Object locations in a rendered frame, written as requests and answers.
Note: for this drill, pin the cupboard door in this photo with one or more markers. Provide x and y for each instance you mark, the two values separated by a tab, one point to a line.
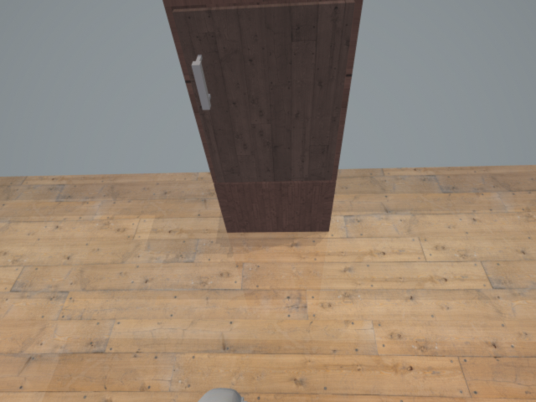
275	73

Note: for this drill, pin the handle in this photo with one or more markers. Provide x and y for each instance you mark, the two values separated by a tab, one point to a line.
198	73

